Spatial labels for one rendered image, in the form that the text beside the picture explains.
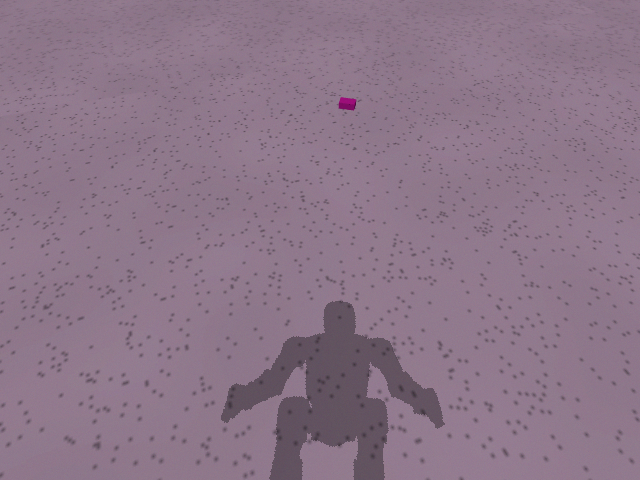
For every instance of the small box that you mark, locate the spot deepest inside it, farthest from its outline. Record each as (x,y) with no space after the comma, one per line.
(347,103)

